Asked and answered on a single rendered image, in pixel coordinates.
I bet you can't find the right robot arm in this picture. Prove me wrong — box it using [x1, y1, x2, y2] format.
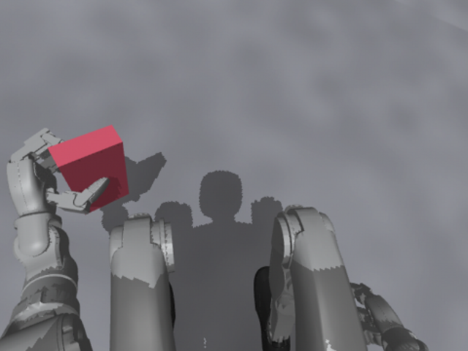
[381, 327, 429, 351]

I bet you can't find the right robot hand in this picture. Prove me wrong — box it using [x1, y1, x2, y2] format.
[350, 282, 404, 347]

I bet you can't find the left robot hand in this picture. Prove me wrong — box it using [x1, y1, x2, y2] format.
[6, 128, 110, 217]

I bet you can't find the left robot arm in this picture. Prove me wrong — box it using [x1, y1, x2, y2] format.
[0, 211, 93, 351]

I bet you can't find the right robot foot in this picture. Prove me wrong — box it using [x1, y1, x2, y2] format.
[254, 266, 290, 351]

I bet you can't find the carton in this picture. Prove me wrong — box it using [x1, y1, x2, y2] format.
[48, 125, 129, 215]

